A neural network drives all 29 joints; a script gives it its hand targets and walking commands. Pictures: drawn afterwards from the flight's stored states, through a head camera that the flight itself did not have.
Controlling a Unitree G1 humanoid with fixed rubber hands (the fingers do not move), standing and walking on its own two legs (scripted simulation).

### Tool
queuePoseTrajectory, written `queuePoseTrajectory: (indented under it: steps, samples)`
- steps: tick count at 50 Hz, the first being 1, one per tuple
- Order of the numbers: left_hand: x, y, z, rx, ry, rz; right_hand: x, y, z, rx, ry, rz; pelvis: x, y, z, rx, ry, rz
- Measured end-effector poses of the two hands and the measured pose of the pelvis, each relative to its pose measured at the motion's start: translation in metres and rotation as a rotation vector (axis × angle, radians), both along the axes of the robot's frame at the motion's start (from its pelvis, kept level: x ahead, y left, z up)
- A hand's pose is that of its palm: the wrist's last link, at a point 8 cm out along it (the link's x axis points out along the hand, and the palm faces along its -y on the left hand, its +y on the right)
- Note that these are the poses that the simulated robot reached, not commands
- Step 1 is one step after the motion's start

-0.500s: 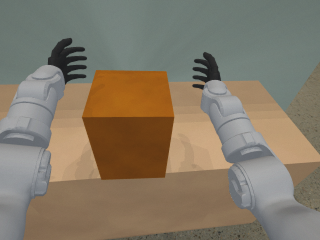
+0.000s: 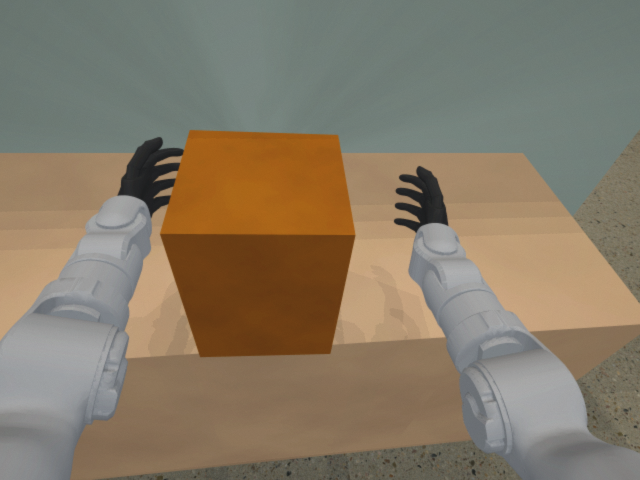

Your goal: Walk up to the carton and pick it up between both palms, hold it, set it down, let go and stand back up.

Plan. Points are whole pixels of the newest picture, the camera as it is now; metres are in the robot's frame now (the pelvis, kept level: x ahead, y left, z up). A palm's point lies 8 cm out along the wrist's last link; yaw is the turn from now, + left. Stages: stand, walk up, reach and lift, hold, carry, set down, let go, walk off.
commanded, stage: reach and lift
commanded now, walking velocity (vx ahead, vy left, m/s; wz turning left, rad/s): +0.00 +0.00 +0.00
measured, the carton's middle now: (265, 251) +0.45 +0.05 +0.04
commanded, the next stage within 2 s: none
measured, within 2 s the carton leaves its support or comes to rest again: neither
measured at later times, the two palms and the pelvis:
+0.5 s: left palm (150, 225) +0.45 +0.20 +0.09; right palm (413, 241) +0.42 -0.15 +0.09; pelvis +0.01 +0.00 +0.00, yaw +0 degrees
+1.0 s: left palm (168, 222) +0.45 +0.18 +0.09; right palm (384, 254) +0.40 -0.11 +0.08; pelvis +0.01 +0.00 +0.00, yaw +0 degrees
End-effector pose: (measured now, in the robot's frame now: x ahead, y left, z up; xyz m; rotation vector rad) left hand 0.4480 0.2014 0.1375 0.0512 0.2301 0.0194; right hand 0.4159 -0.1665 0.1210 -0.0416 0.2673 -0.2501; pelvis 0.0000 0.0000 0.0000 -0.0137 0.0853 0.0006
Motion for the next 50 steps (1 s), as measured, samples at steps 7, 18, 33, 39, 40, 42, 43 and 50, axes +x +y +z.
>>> queuePoseTrajectory:
  steps: [7,18,33,39,40,42,43,50]
  samples:
    - [0.001,0.000,-0.029,-0.007,0.011,-0.002,-0.001,0.003,-0.027,0.019,-0.002,0.003,0.005,0.000,-0.001,0.000,0.048,-0.001]
    - [0.004,-0.001,-0.047,-0.007,0.020,0.006,0.002,0.009,-0.039,0.033,-0.026,0.007,0.009,0.001,-0.001,-0.001,0.086,-0.001]
    - [0.004,-0.007,-0.046,-0.016,0.001,0.017,0.003,0.037,-0.037,0.116,-0.044,0.022,0.009,0.001,-0.001,-0.002,0.087,-0.001]
    - [0.006,-0.018,-0.045,-0.018,-0.022,-0.006,0.000,0.056,-0.039,0.114,-0.062,0.035,0.009,0.001,-0.001,-0.002,0.087,-0.001]
    - [0.007,-0.019,-0.045,-0.013,-0.022,-0.003,-0.001,0.057,-0.039,0.115,-0.070,0.034,0.009,0.001,-0.001,-0.002,0.087,-0.001]
    - [0.007,-0.020,-0.045,-0.010,-0.026,-0.001,-0.002,0.057,-0.040,0.100,-0.082,0.030,0.009,0.001,-0.001,-0.002,0.087,-0.001]
    - [0.007,-0.021,-0.045,-0.011,-0.029,-0.003,-0.003,0.056,-0.040,0.093,-0.090,0.027,0.009,0.001,-0.001,-0.002,0.087,-0.001]
    - [0.006,-0.025,-0.044,-0.029,-0.045,-0.022,-0.012,0.055,-0.040,0.077,-0.130,0.004,0.009,0.005,-0.001,-0.005,0.074,0.000]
